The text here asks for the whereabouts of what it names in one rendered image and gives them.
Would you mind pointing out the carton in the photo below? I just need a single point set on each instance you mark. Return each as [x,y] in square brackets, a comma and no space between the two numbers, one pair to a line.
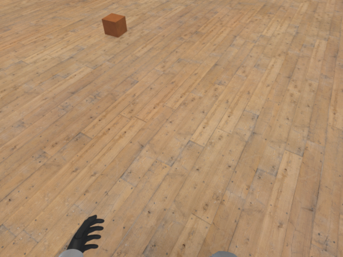
[114,25]

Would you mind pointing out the robot left hand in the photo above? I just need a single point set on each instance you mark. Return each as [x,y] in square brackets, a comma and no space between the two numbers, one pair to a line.
[81,236]

